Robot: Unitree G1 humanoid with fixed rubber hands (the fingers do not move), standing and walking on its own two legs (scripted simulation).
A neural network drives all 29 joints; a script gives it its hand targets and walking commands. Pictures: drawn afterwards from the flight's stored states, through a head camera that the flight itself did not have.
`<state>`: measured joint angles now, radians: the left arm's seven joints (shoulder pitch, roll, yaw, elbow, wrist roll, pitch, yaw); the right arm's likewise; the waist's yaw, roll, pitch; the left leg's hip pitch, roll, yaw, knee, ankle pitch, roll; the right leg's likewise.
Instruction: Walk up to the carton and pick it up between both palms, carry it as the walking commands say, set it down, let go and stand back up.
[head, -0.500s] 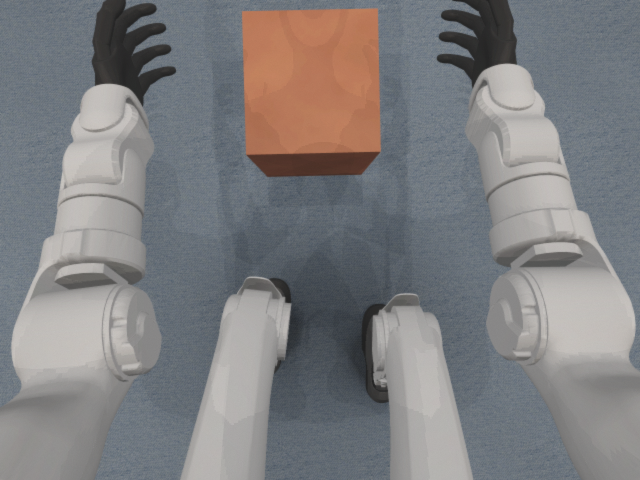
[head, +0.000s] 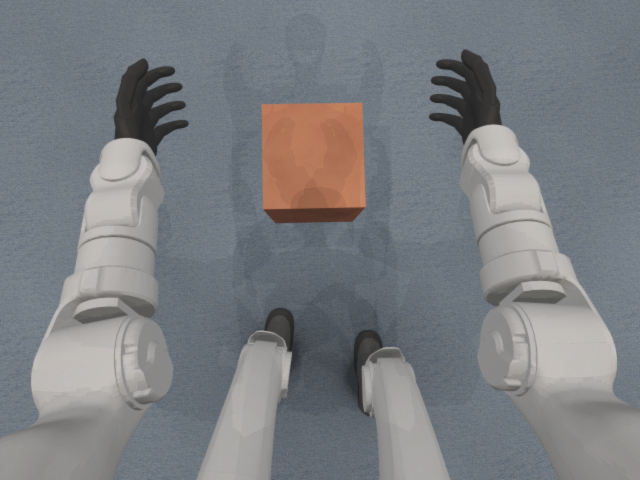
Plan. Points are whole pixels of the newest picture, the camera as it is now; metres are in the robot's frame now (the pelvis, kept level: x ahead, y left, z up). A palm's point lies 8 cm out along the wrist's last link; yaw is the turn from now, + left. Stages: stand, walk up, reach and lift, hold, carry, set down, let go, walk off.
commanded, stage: set down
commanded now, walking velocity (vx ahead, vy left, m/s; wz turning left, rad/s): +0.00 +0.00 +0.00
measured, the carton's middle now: (313, 170) +0.55 +0.06 -0.54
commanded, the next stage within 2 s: let go in 0.02 s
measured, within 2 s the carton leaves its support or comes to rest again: neither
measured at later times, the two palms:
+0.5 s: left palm (76, 240) +0.34 +0.26 -0.03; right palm (538, 238) +0.39 -0.17 -0.03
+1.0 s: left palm (40, 389) +0.24 +0.22 +0.05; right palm out of the picture +0.26 -0.24 +0.05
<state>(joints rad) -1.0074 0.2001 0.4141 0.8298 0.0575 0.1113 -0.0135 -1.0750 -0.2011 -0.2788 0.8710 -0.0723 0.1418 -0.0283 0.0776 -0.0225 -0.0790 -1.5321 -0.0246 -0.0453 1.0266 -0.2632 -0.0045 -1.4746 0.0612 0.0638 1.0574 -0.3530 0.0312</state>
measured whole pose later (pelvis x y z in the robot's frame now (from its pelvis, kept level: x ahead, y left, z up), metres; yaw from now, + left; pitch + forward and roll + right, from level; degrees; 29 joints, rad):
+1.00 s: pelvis +0.09 -0.02 +0.11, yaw +2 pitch +2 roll +1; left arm 0.25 0.22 0.06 0.42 0.00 0.06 -0.08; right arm 0.24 -0.21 -0.04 0.43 -0.01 0.05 0.05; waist 0.00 -0.01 0.04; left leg -0.22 -0.02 -0.06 0.42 -0.23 -0.01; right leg -0.17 0.03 0.06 0.45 -0.30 -0.01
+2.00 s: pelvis +0.10 +0.01 +0.11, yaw +1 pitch -1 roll +0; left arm 0.19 0.35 0.02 0.80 0.03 0.01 0.03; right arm 0.15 -0.33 -0.02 0.85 -0.03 0.01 -0.03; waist -0.01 -0.03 0.02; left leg -0.18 -0.03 -0.03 0.48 -0.28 0.02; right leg -0.10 0.01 0.07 0.43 -0.32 0.02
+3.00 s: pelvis +0.08 +0.00 +0.12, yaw +1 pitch -2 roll +0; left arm 0.15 0.39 0.01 1.00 0.02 0.00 0.02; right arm 0.12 -0.38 0.00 1.04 -0.02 -0.01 -0.02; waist -0.01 -0.01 0.03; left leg -0.14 -0.02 -0.04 0.37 -0.19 0.01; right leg -0.06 0.01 0.06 0.33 -0.24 0.01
